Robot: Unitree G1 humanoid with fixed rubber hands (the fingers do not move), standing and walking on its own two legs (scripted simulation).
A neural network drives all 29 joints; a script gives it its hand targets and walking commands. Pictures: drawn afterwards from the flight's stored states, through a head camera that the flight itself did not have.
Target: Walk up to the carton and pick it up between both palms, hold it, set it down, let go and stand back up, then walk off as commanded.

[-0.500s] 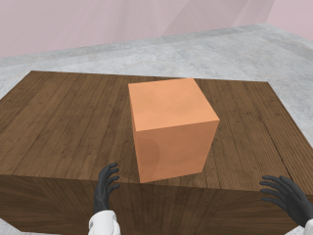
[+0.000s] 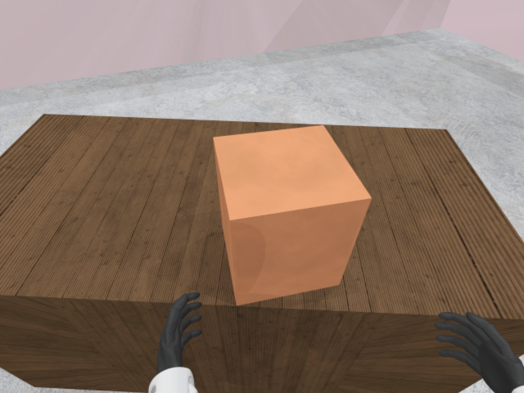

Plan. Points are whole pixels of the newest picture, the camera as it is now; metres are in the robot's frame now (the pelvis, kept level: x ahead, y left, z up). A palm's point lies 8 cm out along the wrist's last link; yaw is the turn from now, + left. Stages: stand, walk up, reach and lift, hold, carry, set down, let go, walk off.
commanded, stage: set down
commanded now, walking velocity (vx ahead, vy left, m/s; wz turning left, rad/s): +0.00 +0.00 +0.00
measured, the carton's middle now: (279, 215) +0.44 +0.01 +0.02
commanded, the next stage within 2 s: let go in 1.48 s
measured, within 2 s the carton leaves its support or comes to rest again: neither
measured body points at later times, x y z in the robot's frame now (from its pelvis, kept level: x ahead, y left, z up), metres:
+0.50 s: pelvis +0.00 +0.01 +0.00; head -0.01 +0.02 +0.45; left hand +0.18 +0.19 -0.02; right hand +0.19 -0.26 -0.03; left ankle -0.01 +0.13 -0.74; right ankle +0.00 -0.07 -0.74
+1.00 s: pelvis +0.01 +0.01 +0.00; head +0.01 +0.02 +0.45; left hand +0.18 +0.22 -0.05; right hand +0.19 -0.23 -0.05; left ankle -0.01 +0.13 -0.74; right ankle +0.00 -0.07 -0.74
